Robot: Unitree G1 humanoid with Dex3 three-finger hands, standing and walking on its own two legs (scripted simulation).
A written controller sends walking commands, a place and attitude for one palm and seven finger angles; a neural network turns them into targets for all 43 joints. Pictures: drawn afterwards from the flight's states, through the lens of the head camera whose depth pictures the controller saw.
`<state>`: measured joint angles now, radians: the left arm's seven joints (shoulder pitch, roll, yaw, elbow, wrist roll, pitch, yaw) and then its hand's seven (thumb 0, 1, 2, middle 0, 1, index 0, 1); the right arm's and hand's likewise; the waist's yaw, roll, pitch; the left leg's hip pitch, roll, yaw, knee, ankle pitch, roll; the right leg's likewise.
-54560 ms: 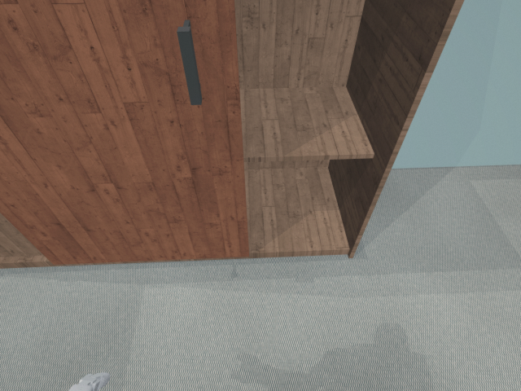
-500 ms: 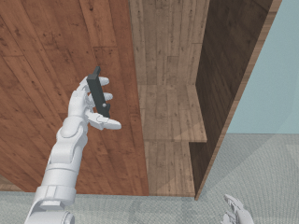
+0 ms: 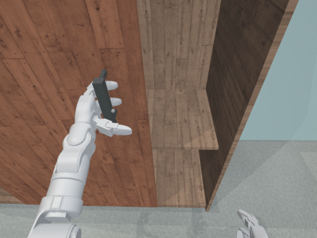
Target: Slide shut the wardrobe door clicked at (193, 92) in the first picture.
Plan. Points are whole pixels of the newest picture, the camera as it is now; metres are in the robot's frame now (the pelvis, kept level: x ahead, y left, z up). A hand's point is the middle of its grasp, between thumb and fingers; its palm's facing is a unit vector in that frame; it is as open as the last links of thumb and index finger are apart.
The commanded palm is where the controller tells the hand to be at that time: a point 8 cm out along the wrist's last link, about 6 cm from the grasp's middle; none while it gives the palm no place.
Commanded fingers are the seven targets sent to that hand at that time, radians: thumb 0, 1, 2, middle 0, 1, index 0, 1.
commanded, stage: grip the handle and tug to test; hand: left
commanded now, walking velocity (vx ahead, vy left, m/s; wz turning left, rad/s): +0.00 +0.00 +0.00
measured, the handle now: (107, 100) +0.43 +0.16 +0.15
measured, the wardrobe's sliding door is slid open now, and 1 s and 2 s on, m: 0.29 0.29 0.29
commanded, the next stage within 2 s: tug the door sideways, standing still in 1.30 s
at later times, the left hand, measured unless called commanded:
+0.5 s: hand (112, 111) +0.37 +0.13 +0.16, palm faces +0.04 -1.00 -0.01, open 6.6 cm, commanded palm +0.34 +0.18 +0.16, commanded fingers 0.00 0.90 0.90 -0.45 -1.40 -0.45 -1.40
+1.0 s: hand (112, 112) +0.37 +0.13 +0.16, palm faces +0.05 -1.00 -0.01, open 5.7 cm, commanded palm +0.33 +0.18 +0.16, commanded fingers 0.00 0.90 0.90 -0.45 -1.40 -0.45 -1.40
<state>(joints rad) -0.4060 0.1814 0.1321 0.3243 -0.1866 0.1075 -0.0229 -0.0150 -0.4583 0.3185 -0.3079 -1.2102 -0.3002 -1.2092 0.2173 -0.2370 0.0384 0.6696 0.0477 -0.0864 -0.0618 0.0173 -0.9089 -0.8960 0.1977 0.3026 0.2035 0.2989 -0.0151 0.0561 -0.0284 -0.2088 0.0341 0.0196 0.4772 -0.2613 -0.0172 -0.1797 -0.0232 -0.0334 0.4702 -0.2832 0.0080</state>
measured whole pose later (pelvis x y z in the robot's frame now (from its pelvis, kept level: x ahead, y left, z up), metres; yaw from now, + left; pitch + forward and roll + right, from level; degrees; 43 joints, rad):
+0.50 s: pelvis +0.01 +0.00 +0.00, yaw +0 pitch +0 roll +0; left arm -0.36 0.17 0.12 0.27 -0.18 0.13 -0.01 0.00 0.55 0.75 -0.42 -1.35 -0.38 -1.35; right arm 0.21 -0.23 0.04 0.66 0.05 -0.09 -0.05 0.02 -0.91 -0.90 0.20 0.30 0.20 0.30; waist -0.01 0.06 -0.04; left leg -0.20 0.03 0.02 0.47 -0.27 -0.02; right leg -0.17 -0.03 -0.03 0.46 -0.29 0.01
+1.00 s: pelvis +0.01 +0.00 +0.00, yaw +0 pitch +0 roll +0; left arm -0.32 0.17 0.12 0.21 -0.18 0.14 0.00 0.01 0.72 0.80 -0.39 -1.40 -0.36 -1.40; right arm 0.20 -0.24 0.03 0.64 0.04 -0.07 -0.05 0.02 -0.91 -0.90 0.20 0.30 0.20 0.30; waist -0.01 0.06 -0.04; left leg -0.19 0.03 0.02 0.47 -0.28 -0.02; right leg -0.16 -0.02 -0.04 0.46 -0.30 0.01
